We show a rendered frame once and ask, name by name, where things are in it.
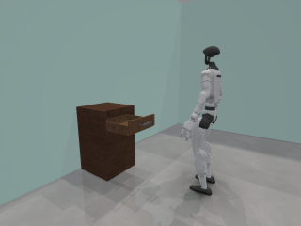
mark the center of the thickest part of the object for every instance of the humanoid robot torso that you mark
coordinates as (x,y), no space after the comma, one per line
(215,85)

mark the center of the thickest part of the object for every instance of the handle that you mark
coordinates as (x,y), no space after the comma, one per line
(146,124)

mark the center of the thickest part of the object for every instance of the left robot forearm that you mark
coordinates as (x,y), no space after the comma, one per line
(201,103)

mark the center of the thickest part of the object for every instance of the robot left hand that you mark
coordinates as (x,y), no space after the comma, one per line
(189,126)

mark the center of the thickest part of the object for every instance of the right robot foot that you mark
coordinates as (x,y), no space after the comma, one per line
(209,180)

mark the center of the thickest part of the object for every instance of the cabinet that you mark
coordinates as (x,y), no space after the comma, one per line
(103,153)

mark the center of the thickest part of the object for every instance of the left robot upper arm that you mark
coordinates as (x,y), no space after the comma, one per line
(206,76)

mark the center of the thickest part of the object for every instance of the right robot forearm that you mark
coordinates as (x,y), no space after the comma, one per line
(217,103)

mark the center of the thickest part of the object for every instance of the right robot upper arm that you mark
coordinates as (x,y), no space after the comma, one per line
(221,89)

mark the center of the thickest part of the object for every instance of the drawer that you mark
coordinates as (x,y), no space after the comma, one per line
(128,124)

